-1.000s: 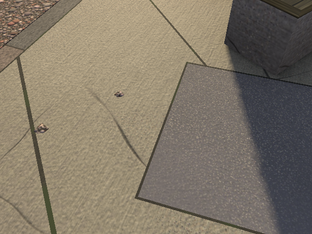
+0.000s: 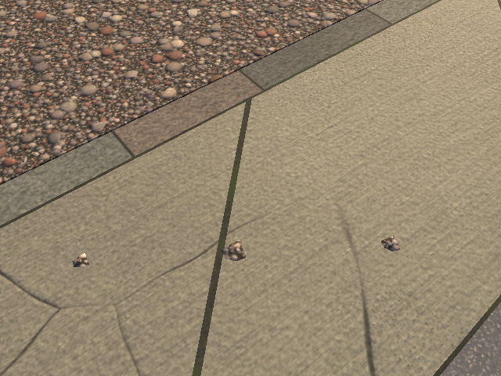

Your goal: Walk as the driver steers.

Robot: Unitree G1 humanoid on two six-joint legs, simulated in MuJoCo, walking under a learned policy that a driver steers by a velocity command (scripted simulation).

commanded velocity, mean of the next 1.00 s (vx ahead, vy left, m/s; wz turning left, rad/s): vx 0.50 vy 0.00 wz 0.21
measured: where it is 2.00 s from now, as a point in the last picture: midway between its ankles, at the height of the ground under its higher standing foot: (215, 201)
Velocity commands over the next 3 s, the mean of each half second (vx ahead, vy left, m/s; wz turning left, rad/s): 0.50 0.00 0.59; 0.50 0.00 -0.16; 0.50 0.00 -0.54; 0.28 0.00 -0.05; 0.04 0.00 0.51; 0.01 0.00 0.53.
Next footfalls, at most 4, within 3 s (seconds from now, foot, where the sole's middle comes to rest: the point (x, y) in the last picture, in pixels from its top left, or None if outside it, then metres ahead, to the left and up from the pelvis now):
0.38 left None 0.34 0.19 -0.77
0.96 right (234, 287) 0.72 0.08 -0.77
1.42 left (171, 214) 0.98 0.29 -0.77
1.86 right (257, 180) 1.12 0.01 -0.77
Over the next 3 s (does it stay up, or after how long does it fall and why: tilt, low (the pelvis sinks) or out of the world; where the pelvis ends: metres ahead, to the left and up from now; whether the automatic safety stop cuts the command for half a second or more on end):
stays up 1.04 0.15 0.01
